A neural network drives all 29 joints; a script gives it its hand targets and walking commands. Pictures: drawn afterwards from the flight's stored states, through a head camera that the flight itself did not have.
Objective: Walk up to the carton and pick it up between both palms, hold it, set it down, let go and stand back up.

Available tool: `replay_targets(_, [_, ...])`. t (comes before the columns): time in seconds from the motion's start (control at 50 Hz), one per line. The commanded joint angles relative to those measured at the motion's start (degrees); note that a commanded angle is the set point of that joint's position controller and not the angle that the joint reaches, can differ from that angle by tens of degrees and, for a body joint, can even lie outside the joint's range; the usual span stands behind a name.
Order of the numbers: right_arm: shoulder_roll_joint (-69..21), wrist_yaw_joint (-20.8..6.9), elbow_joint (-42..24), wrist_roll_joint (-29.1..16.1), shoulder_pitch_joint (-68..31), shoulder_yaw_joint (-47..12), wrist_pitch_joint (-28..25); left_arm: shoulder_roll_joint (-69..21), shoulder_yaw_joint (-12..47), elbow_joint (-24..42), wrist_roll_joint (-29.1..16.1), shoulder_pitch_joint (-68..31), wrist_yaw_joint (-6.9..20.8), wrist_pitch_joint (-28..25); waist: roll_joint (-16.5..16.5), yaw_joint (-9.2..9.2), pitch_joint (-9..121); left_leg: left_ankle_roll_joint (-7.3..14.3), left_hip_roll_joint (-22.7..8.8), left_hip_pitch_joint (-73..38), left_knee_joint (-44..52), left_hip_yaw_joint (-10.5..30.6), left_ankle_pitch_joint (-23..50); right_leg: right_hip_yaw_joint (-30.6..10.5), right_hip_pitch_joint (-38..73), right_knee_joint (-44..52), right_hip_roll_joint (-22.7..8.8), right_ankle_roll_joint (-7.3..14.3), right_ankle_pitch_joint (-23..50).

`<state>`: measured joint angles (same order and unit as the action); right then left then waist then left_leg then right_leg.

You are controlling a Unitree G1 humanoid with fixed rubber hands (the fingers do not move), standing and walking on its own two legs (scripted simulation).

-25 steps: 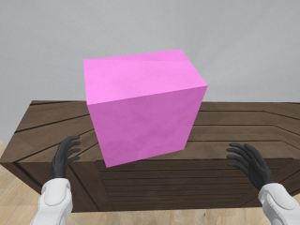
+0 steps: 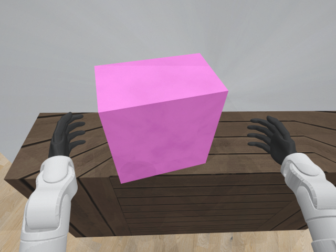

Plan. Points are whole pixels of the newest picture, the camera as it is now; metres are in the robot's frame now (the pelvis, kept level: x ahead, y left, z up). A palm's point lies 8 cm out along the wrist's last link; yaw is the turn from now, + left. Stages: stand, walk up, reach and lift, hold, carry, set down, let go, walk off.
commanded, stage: reach and lift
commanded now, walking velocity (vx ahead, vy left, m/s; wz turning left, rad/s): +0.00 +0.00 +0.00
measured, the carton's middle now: (158, 121) +0.44 +0.02 +0.06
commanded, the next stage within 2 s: none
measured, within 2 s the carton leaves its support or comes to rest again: neither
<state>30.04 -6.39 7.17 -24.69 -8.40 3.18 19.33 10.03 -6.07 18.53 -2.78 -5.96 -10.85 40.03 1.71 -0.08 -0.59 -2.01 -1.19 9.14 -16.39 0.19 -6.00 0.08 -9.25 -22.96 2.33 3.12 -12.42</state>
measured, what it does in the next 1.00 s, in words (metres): stands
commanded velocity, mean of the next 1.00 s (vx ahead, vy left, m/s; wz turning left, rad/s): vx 0.00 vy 0.00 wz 0.00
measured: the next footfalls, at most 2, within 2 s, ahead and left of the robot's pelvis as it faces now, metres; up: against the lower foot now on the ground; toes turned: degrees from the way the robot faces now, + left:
none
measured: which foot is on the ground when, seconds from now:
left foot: down 0.00-1.00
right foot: down 0.00-1.00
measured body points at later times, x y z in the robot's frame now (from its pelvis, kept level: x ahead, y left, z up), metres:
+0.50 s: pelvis +0.00 +0.00 +0.00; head +0.00 +0.00 +0.45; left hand +0.34 +0.22 +0.18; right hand +0.39 -0.25 +0.17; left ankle +0.03 +0.15 -0.75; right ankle +0.00 -0.08 -0.75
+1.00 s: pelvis +0.01 +0.00 +0.00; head +0.01 +0.00 +0.45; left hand +0.39 +0.22 +0.22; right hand +0.44 -0.24 +0.22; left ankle +0.03 +0.15 -0.75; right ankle +0.00 -0.08 -0.75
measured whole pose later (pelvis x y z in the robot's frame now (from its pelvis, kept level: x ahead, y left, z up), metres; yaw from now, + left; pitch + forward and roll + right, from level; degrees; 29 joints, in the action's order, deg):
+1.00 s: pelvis +0.01 +0.00 +0.00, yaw +0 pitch +2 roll +1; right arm 35.0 -5.8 37.4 -28.8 -50.4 -2.4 26.7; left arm 12.0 -11.2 -2.9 -3.5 -40.8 -12.0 51.2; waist 1.5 -2.2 1.4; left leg -2.0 -1.2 12.0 -16.6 0.2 -6.1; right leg 0.1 -12.0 -22.9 2.3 3.1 -12.4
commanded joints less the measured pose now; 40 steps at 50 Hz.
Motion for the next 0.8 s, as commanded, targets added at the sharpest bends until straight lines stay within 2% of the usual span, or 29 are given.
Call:
replay_targets(0.0, [18.6, 0.5, -7.5, -5.3, -26.5, 5.2, -1.1, 8.7, -8.3, 4.1, -6.3, -19.1, -0.6, 1.6, 0.7, -3.32, 13.6, 1.7, 1.5, -7.7, 0.6, -2.6, 0.9, -5.9, -2.5, 8.6, -1.3, -1.9, 5.1])
replay_targets(0.04, [18.4, 0.4, -7.7, -6.7, -27.6, 4.4, -0.4, 8.5, -8.5, 5.2, -6.5, -20.2, -0.9, 2.9, 0.6, -4.08, 13.6, 1.9, 1.0, -8.3, 0.6, -2.5, 3.8, -5.6, -2.4, 8.0, -1.1, -1.8, 9.0])
replay_targets(0.06, [19.5, 0.4, -3.0, -6.0, -28.2, 3.8, 0.6, 7.7, -8.6, 2.0, -5.6, -21.0, -0.4, 4.1, 0.9, -3.45, 12.4, 1.5, 0.9, -8.2, 0.8, -2.3, 3.1, -5.6, -2.4, 8.4, -1.2, -1.7, 7.8])
replay_targets(0.08, [19.0, 0.2, -1.4, -5.9, -29.7, 2.8, 1.3, 7.5, -9.2, 0.5, -5.5, -21.3, -0.3, 4.8, 0.3, -4.33, 12.5, 1.8, 1.3, -7.9, 0.8, -2.7, 2.1, -5.4, -4.2, 8.0, -1.1, -1.6, 7.1])
replay_targets(0.1, [19.0, 0.3, -1.2, -5.9, -29.8, 2.6, 1.5, 8.1, -9.4, -0.2, -5.5, -22.5, -0.2, 5.4, 0.7, -4.24, 13.6, 1.6, 1.1, -8.0, 0.3, -2.7, 3.3, -5.2, -3.0, 7.5, -0.9, -1.8, 8.6])
replay_targets(0.14, [19.3, 0.8, -1.4, -6.1, -31.7, 2.3, 1.8, 7.5, -9.0, 2.2, -5.9, -23.7, -0.2, 6.2, 0.7, -3.42, 14.6, 1.5, 1.3, -9.1, 0.2, -2.5, 5.7, -4.7, -1.9, 7.2, -0.3, -1.9, 12.2])
replay_targets(0.16, [19.8, 0.8, -2.9, -6.7, -34.9, 1.7, 1.4, 8.7, -9.6, 3.9, -6.3, -25.7, -0.2, 5.7, 1.0, -5.16, 17.3, 1.6, 1.5, -8.3, -0.1, -2.9, 6.8, -4.9, -1.6, 6.4, -0.5, -2.5, 14.5])
replay_targets(0.18, [19.8, 1.2, -3.2, -6.9, -35.1, 1.8, 1.5, 8.6, -9.4, 3.5, -6.4, -25.7, 0.0, 6.1, 1.0, -4.3, 17.7, 1.3, 1.4, -9.3, 0.0, -3.1, 9.0, -4.7, -0.9, 6.2, -0.3, -2.7, 17.6])
replay_targets(0.22, [21.5, 1.2, -3.8, -7.4, -36.9, 2.0, 1.2, 9.5, -10.2, 6.7, -6.4, -29.2, -0.3, 6.2, 0.3, -4.65, 22.1, 0.8, 1.7, -9.8, -1.2, -2.5, 11.8, -4.0, 0.0, 4.6, 0.6, -2.5, 20.5])
replay_targets(0.24, [20.4, 1.2, -3.2, -8.3, -39.0, 0.6, 1.7, 9.7, -10.4, 4.9, -6.6, -29.1, 0.1, 6.7, 0.4, -5.3, 20.6, 1.0, 1.7, -9.5, -1.3, -2.7, 10.8, -4.8, -0.5, 5.7, -0.2, -2.9, 20.1])
replay_targets(0.26, [20.9, 1.3, -0.5, -7.4, -37.4, 0.7, 2.0, 8.9, -10.1, 4.6, -6.3, -29.9, -0.1, 6.6, -0.3, -3.97, 20.1, 0.7, 1.9, -9.2, -1.3, -2.8, 10.7, -4.6, 0.0, 5.1, -0.2, -3.1, 20.8])
replay_targets(0.34, [21.6, 1.0, -0.4, -8.2, -46.5, 0.4, 2.5, 11.7, -11.7, 2.3, -7.2, -34.7, -0.5, 6.8, 1.2, -6.56, 22.4, 1.2, 2.0, -6.7, -0.8, -2.6, 7.6, -5.4, -0.4, 5.3, -0.4, -3.0, 17.1])
replay_targets(0.36, [21.6, 1.0, 2.5, -7.9, -44.8, 0.2, 2.9, 10.7, -11.3, -0.4, -6.2, -33.9, -0.6, 7.1, 0.7, -6.04, 21.3, 1.2, 1.8, -6.8, -0.7, -2.8, 8.2, -5.4, -0.2, 5.3, -0.3, -3.0, 17.0])
replay_targets(0.38, [21.5, 0.9, 2.9, -8.7, -47.8, -0.6, 3.2, 11.0, -11.7, -1.8, -6.5, -34.4, -0.4, 7.5, 1.5, -6.87, 20.5, 1.4, 1.8, -7.0, -0.3, -3.1, 6.1, -5.9, -1.7, 5.9, -0.4, -3.1, 15.0])
replay_targets(0.4, [21.9, 0.9, 4.9, -8.3, -47.0, -0.2, 3.7, 11.2, -11.4, -2.0, -6.7, -36.0, -0.5, 7.8, 0.4, -5.98, 20.0, 1.1, 2.0, -6.3, -0.6, -3.1, 7.2, -5.3, -1.7, 5.1, 0.1, -3.1, 16.3])
replay_targets(0.42, [21.1, 1.1, 4.8, -8.0, -47.9, -0.4, 3.7, 11.4, -11.6, -1.3, -6.8, -36.1, -0.3, 8.2, 1.0, -5.84, 20.4, 1.0, 1.9, -6.8, -1.1, -2.6, 7.1, -5.4, -0.5, 5.8, -0.2, -2.6, 15.8])
replay_targets(0.44, [21.6, 0.9, 7.8, -8.0, -47.5, -0.3, 4.4, 10.9, -10.9, -2.9, -6.7, -36.5, -0.2, 8.3, 0.4, -5.28, 20.7, 1.0, 2.1, -6.6, -0.9, -2.6, 6.1, -5.2, -1.3, 5.6, -0.1, -2.7, 14.7])
replay_targets(0.48, [21.1, 0.8, 11.1, -7.5, -50.5, -0.1, 4.8, 11.4, -10.7, -4.5, -6.2, -39.7, -0.4, 8.7, -0.4, -5.35, 19.6, 0.8, 1.6, -5.6, -0.4, -2.7, 4.4, -5.0, -2.8, 5.8, -0.2, -2.7, 11.8])
replay_targets(0.52, [21.2, 0.9, 7.2, -7.9, -55.2, -0.8, 3.9, 12.3, -11.2, -1.1, -6.8, -43.7, -0.7, 8.2, -0.3, -6.53, 24.9, 1.0, 1.9, -6.7, -1.2, -3.3, 7.1, -4.8, -1.2, 5.4, -0.1, -2.7, 14.9])
replay_targets(0.56, [21.5, 1.2, 7.7, -8.0, -55.7, -0.9, 3.8, 12.6, -10.9, -3.6, -6.5, -44.7, -0.6, 8.5, 1.0, -6.21, 25.8, 1.0, 2.3, -6.4, -1.6, -3.1, 8.1, -4.8, -0.2, 4.9, 0.0, -3.5, 18.6])
replay_targets(0.58, [21.8, 1.0, 11.4, -7.9, -55.6, -0.7, 4.5, 11.9, -11.4, -5.8, -5.9, -44.5, -0.9, 8.9, 0.3, -6.27, 24.2, 1.2, 2.5, -5.5, -1.7, -3.1, 8.2, -4.5, -1.1, 4.2, 0.4, -3.3, 18.9])
replay_targets(0.6, [23.0, 1.0, 9.8, -8.5, -57.4, -1.3, 4.2, 12.4, -11.4, -5.7, -6.4, -45.1, -0.9, 9.2, 0.4, -6.87, 26.0, 0.8, 2.4, -6.4, -2.0, -3.2, 10.5, -4.4, 0.1, 3.7, 0.9, -3.2, 20.9])
replay_targets(0.64, [23.3, 1.2, 9.4, -8.6, -61.2, -0.7, 3.9, 13.3, -11.4, -7.7, -6.7, -48.1, -0.8, 9.1, 0.4, -7.39, 27.5, 0.7, 2.4, -4.8, -1.6, -3.2, 8.5, -4.6, 0.1, 4.2, 0.9, -3.3, 18.9])
replay_targets(0.66, [22.3, 1.1, 8.9, -8.2, -60.1, -1.8, 4.3, 13.7, -11.9, -6.8, -6.7, -46.5, -1.0, 9.3, 0.7, -7.69, 29.5, 0.8, 2.5, -5.3, -2.4, -3.3, 10.7, -4.6, 1.8, 3.5, 0.7, -3.2, 21.6])
replay_targets(0.68, [22.8, 1.2, 10.6, -8.6, -60.5, -1.5, 4.4, 13.0, -11.4, -6.4, -6.5, -47.8, -1.1, 9.2, 1.1, -7.01, 28.1, 0.6, 2.5, -5.3, -2.6, -3.1, 11.5, -4.2, 1.6, 3.1, 1.1, -3.3, 23.6])
replay_targets(0.72, [22.0, 1.4, 13.8, -9.4, -62.2, -3.1, 4.9, 13.3, -11.8, -7.0, -6.8, -48.9, -0.7, 9.6, -0.5, -7.49, 28.1, 0.2, 2.4, -6.3, -2.7, -2.9, 12.0, -4.4, 1.5, 3.5, 0.6, -3.3, 23.8])
replay_targets(0.74, [23.0, 1.1, 18.7, -9.1, -62.1, -2.3, 5.4, 13.2, -11.7, -10.6, -6.0, -49.5, -0.9, 10.0, -1.5, -7.45, 25.2, 0.0, 2.5, -6.5, -2.2, -3.0, 10.9, -4.5, -0.3, 3.9, 0.7, -3.1, 21.3])
replay_targets(0.76, [23.1, 1.0, 15.7, -9.1, -64.5, -2.6, 5.1, 13.3, -11.8, -9.6, -6.4, -51.4, -1.1, 10.0, -0.6, -8.03, 27.2, 0.1, 2.3, -6.1, -2.2, -3.0, 10.4, -4.4, 0.7, 4.1, 0.8, -3.0, 20.8])
replay_targets(0.78, [22.8, 0.9, 17.3, -9.6, -63.8, -2.5, 5.3, 13.4, -11.9, -9.6, -6.3, -52.3, -1.5, 9.8, -1.0, -7.3, 26.4, 0.2, 2.4, -6.0, -2.6, -2.6, 10.0, -4.3, 0.7, 4.0, 0.6, -2.6, 19.7])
